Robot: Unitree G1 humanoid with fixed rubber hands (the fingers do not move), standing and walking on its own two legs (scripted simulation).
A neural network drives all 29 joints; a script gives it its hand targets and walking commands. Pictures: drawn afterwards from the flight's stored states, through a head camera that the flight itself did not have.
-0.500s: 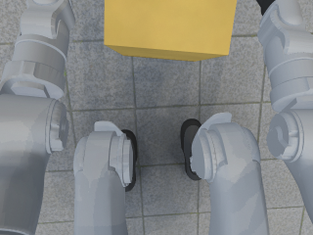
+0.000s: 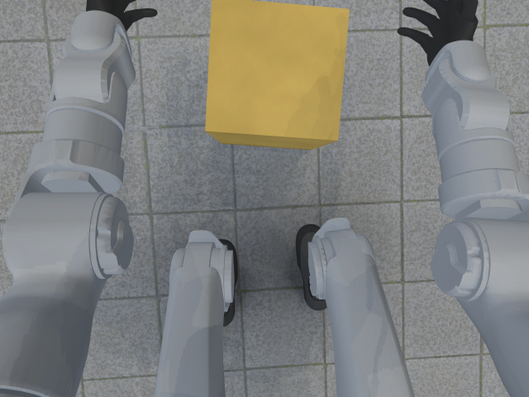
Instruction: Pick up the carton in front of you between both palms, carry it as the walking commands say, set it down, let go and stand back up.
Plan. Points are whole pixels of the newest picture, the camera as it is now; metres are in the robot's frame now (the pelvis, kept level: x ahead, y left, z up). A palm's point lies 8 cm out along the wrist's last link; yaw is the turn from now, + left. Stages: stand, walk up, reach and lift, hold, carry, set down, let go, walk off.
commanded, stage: set down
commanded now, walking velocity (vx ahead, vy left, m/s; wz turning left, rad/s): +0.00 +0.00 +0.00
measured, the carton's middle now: (272, 90) +0.54 -0.03 -0.36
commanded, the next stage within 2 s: let go in 0.44 s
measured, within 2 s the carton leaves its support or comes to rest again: neither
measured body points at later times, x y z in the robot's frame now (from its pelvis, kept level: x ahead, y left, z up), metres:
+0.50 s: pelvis +0.03 +0.00 +0.14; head +0.34 -0.01 +0.47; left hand +0.58 +0.17 +0.04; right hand +0.53 -0.23 +0.04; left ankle +0.09 +0.11 -0.45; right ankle +0.11 -0.12 -0.45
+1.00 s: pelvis +0.09 -0.01 +0.25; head +0.28 -0.01 +0.66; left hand +0.43 +0.20 +0.14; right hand +0.39 -0.25 +0.15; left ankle +0.09 +0.11 -0.45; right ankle +0.11 -0.12 -0.45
